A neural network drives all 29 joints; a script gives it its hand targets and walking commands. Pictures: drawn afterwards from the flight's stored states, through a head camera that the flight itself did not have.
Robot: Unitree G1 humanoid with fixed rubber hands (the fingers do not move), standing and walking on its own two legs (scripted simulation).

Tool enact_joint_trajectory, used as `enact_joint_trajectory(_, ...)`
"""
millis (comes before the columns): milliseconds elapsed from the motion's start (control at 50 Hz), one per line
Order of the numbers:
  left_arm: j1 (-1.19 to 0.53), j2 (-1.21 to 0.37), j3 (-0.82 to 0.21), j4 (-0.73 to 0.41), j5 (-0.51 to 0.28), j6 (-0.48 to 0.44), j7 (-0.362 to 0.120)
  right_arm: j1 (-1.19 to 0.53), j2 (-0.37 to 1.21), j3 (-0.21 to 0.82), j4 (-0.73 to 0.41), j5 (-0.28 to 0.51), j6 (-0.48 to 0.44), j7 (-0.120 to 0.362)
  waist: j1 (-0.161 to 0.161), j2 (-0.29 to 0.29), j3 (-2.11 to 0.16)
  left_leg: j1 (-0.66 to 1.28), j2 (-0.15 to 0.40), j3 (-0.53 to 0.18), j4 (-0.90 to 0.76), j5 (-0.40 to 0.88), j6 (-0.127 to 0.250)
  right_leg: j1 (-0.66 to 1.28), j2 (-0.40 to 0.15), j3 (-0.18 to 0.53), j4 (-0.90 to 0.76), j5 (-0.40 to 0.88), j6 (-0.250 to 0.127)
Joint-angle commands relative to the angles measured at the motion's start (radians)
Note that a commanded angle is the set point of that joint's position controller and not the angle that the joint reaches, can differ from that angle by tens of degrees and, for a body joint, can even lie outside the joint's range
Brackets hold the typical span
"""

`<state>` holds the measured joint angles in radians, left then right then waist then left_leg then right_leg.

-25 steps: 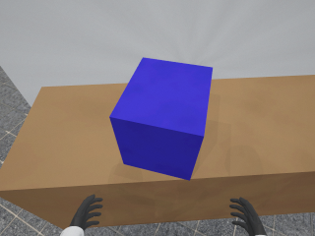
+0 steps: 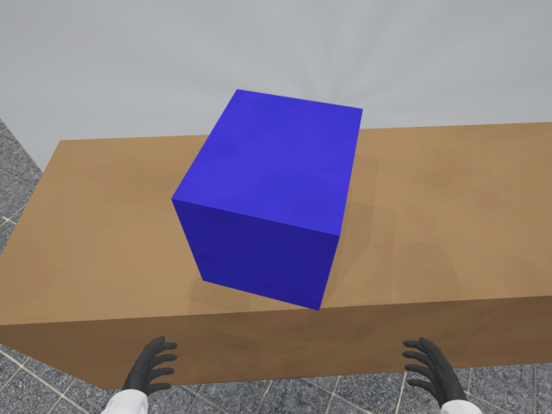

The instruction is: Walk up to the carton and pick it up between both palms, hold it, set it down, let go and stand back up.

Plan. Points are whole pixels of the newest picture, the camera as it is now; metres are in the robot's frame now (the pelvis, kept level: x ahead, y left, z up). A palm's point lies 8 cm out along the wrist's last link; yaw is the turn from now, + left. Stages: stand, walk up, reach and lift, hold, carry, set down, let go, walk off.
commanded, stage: stand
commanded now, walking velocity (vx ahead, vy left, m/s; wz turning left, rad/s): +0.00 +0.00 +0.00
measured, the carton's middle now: (277, 199) +0.47 +0.03 -0.02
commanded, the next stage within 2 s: none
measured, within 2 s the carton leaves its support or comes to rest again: neither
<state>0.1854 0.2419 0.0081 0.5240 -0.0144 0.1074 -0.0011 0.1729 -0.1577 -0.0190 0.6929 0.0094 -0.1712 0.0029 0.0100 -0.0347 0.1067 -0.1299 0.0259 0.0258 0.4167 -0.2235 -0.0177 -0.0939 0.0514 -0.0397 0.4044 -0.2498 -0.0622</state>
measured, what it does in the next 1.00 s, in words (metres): stands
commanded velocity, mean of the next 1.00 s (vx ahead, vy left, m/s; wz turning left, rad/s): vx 0.00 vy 0.00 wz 0.00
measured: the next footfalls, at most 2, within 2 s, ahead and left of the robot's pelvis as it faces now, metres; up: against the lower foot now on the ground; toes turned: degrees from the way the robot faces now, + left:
none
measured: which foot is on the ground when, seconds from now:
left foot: down 0.00-1.00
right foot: down 0.00-1.00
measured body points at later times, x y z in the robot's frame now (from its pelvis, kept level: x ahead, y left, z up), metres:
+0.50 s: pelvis +0.01 +0.00 +0.00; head -0.01 -0.01 +0.45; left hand +0.13 +0.31 -0.09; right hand +0.11 -0.30 -0.12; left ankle +0.00 +0.13 -0.74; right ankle -0.01 -0.08 -0.74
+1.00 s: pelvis -0.02 +0.01 +0.01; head -0.03 +0.01 +0.46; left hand +0.05 +0.32 -0.11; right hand +0.04 -0.29 -0.13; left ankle +0.00 +0.13 -0.74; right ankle -0.01 -0.08 -0.74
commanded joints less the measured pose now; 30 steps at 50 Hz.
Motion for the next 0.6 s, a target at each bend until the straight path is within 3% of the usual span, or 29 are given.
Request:
enact_joint_trajectory(0,-0.030,0.245,0.100,-0.040,0.063,-0.081,0.021,-0.041,-0.377,-0.082,0.020,-0.077,0.027,-0.020,0.020,0.172,-0.228,-0.056,0.075,-0.078,0.009,0.277,0.012,0.002,-0.175,0.154,-0.010,0.299,0.040)
enact_joint_trajectory(40,-0.026,0.252,0.102,-0.023,0.046,-0.122,0.016,-0.040,-0.336,-0.075,-0.006,-0.068,0.075,-0.021,0.009,0.122,-0.239,-0.036,0.082,-0.076,0.029,0.234,0.029,0.001,-0.179,0.155,-0.034,0.285,0.037)
enact_joint_trajectory(60,-0.027,0.245,0.095,0.001,0.047,-0.136,0.018,-0.032,-0.304,-0.070,0.001,-0.061,0.091,-0.024,0.007,0.071,-0.248,-0.026,0.074,-0.071,0.021,0.208,0.032,0.004,-0.185,0.150,-0.026,0.306,0.043)
enact_joint_trajectory(80,-0.029,0.251,0.090,0.002,0.041,-0.143,0.013,-0.037,-0.297,-0.060,-0.001,-0.049,0.094,-0.026,0.011,0.090,-0.258,-0.029,0.081,-0.074,0.016,0.220,0.032,0.017,-0.179,0.157,-0.040,0.327,0.042)
enact_joint_trajectory(100,-0.031,0.254,0.085,0.042,0.044,-0.151,0.013,-0.022,-0.289,-0.053,0.016,-0.042,0.095,-0.021,-0.011,0.040,-0.230,-0.025,0.083,-0.080,0.007,0.210,0.037,-0.011,-0.191,0.156,-0.039,0.370,0.038)
enact_joint_trajectory(160,-0.027,0.246,0.073,0.080,0.036,-0.162,0.007,-0.045,-0.309,-0.046,0.064,-0.042,0.108,-0.004,0.010,0.058,-0.233,-0.013,0.085,-0.081,0.006,0.274,0.040,-0.009,-0.186,0.139,-0.020,0.387,0.025)
enact_joint_trajectory(180,-0.052,0.237,0.071,0.103,0.040,-0.161,0.006,-0.034,-0.316,-0.043,0.078,-0.039,0.110,-0.003,-0.009,0.010,-0.214,0.001,0.087,-0.081,0.011,0.278,0.043,-0.033,-0.181,0.137,-0.017,0.409,0.023)
enact_joint_trajectory(200,-0.055,0.226,0.061,0.097,0.040,-0.161,0.008,-0.042,-0.320,-0.044,0.093,-0.044,0.112,-0.003,0.003,0.018,-0.222,-0.006,0.091,-0.081,0.010,0.290,0.047,-0.015,-0.178,0.130,-0.023,0.411,0.032)
enact_joint_trajectory(220,-0.039,0.244,0.058,0.129,0.037,-0.166,0.008,-0.031,-0.333,-0.037,0.105,-0.041,0.120,-0.001,-0.002,-0.011,-0.202,0.014,0.094,-0.083,0.002,0.315,0.043,-0.040,-0.182,0.123,-0.023,0.430,0.037)
enact_joint_trajectory(240,-0.045,0.252,0.057,0.128,0.042,-0.167,0.009,-0.031,-0.330,-0.042,0.103,-0.044,0.119,-0.002,-0.004,0.026,-0.191,0.008,0.088,-0.069,0.010,0.311,0.042,-0.034,-0.178,0.134,-0.034,0.445,0.040)
enact_joint_trajectory(300,-0.023,0.284,0.058,0.180,0.036,-0.166,0.010,-0.031,-0.345,-0.033,0.137,-0.040,0.130,0.002,-0.006,-0.032,-0.205,0.017,0.083,-0.071,-0.001,0.294,0.044,0.002,-0.185,0.127,-0.039,0.519,0.049)
enact_joint_trajectory(320,-0.036,0.298,0.061,0.186,0.038,-0.164,0.011,-0.034,-0.360,-0.034,0.161,-0.041,0.132,0.002,-0.002,0.019,-0.189,-0.004,0.083,-0.075,-0.031,0.293,0.043,0.009,-0.185,0.135,-0.037,0.471,0.030)
enact_joint_trajectory(340,-0.029,0.299,0.062,0.200,0.043,-0.163,0.016,-0.027,-0.375,-0.034,0.168,-0.040,0.131,0.000,-0.009,0.026,-0.163,0.012,0.089,-0.079,-0.031,0.276,0.044,-0.014,-0.191,0.152,-0.059,0.446,0.030)
enact_joint_trajectory(360,-0.062,0.302,0.057,0.209,0.041,-0.161,0.011,-0.053,-0.370,-0.027,0.173,-0.042,0.134,-0.002,-0.013,-0.004,-0.175,0.024,0.094,-0.074,-0.041,0.277,0.046,-0.018,-0.187,0.137,-0.056,0.399,0.029)
enact_joint_trajectory(380,-0.032,0.313,0.058,0.220,0.034,-0.164,0.012,-0.032,-0.396,-0.032,0.186,-0.039,0.139,0.000,-0.005,0.030,-0.178,0.029,0.084,-0.071,-0.038,0.281,0.037,-0.005,-0.186,0.147,-0.071,0.444,0.040)
enact_joint_trajectory(400,-0.047,0.312,0.051,0.241,0.036,-0.166,0.013,-0.044,-0.369,-0.023,0.195,-0.034,0.136,-0.004,-0.014,0.004,-0.162,0.026,0.097,-0.088,-0.056,0.280,0.046,-0.005,-0.187,0.136,-0.067,0.415,0.037)
enact_joint_trajectory(460,-0.041,0.317,0.054,0.271,0.031,-0.158,0.014,-0.046,-0.404,-0.024,0.223,-0.037,0.139,-0.002,-0.008,0.037,-0.104,0.001,0.101,-0.088,-0.084,0.240,0.044,-0.013,-0.191,0.152,-0.096,0.342,0.027)
enact_joint_trajectory(480,-0.043,0.327,0.048,0.286,0.029,-0.161,0.018,-0.052,-0.384,-0.016,0.231,-0.035,0.135,0.001,-0.014,0.015,-0.124,0.019,0.102,-0.102,-0.094,0.236,0.044,-0.016,-0.191,0.151,-0.097,0.324,0.029)
enact_joint_trajectory(520,-0.037,0.312,0.042,0.302,0.031,-0.167,0.018,-0.057,-0.403,-0.016,0.255,-0.045,0.138,0.000,-0.003,0.031,-0.083,0.007,0.100,-0.101,-0.110,0.203,0.048,-0.016,-0.190,0.161,-0.125,0.273,0.024)
enact_joint_trajectory(540,-0.048,0.332,0.043,0.305,0.038,-0.166,0.014,-0.046,-0.397,-0.009,0.262,-0.037,0.140,-0.001,-0.013,-0.011,-0.085,0.015,0.104,-0.097,-0.110,0.186,0.036,-0.046,-0.191,0.158,-0.133,0.270,0.028)
enact_joint_trajectory(580,-0.048,0.344,0.044,0.330,0.031,-0.166,0.011,-0.044,-0.388,-0.003,0.273,-0.035,0.145,-0.001,-0.016,-0.003,-0.112,0.037,0.101,-0.097,-0.138,0.155,0.039,-0.039,-0.186,0.161,-0.146,0.201,0.035)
